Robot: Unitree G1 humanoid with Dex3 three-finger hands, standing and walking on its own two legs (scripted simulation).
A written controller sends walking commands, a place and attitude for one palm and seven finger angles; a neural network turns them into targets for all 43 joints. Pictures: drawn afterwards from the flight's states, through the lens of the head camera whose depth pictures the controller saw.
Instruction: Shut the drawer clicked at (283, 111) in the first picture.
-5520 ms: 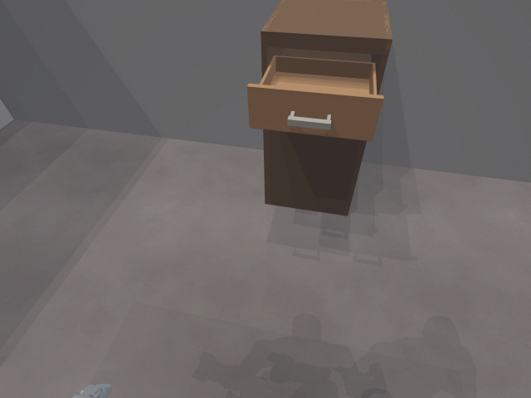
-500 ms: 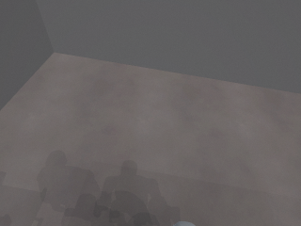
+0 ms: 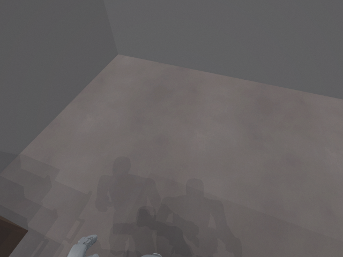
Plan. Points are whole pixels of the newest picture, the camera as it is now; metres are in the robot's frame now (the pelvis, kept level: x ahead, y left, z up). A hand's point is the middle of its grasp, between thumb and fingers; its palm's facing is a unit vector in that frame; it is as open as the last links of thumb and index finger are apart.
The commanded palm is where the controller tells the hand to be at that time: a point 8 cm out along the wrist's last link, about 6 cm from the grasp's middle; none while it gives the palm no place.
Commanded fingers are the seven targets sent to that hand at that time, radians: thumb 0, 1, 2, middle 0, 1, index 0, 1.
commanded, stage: turn to face it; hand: left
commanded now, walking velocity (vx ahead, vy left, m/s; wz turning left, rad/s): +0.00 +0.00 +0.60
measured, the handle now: out of the picture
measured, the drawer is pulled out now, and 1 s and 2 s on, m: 0.29 0.29 0.29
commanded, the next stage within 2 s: take the last steps up to it in 1.90 s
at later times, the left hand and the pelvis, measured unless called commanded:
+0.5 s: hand out of the picture -0.09 +0.22 -0.19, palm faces +0.41 -0.87 -0.26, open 7.4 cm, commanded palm none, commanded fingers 0.00 0.90 0.90 -0.20 -0.30 -0.20 -0.30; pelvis +0.00 +0.03 -0.01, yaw +21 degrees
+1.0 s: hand out of the picture +0.02 +0.23 -0.13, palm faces +0.58 -0.76 -0.29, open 7.4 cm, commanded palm none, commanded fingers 0.00 0.90 0.90 -0.20 -0.30 -0.20 -0.30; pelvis +0.03 -0.01 +0.00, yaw +39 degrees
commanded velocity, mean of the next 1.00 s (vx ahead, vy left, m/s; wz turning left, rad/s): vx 0.00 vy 0.00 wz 0.60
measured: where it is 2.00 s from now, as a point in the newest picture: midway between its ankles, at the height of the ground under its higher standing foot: outside the picture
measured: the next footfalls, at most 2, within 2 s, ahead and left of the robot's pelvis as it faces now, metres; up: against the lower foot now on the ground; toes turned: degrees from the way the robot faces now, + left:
left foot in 0.44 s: -0.01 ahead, +0.14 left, +0.00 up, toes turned +25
right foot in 0.90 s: +0.14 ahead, -0.07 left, +0.00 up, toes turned +33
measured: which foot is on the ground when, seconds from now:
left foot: up 0.00-0.42, down 0.44-0.90, up 0.92-1.00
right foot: down 0.00-0.44, up 0.46-0.88, down 0.90-1.00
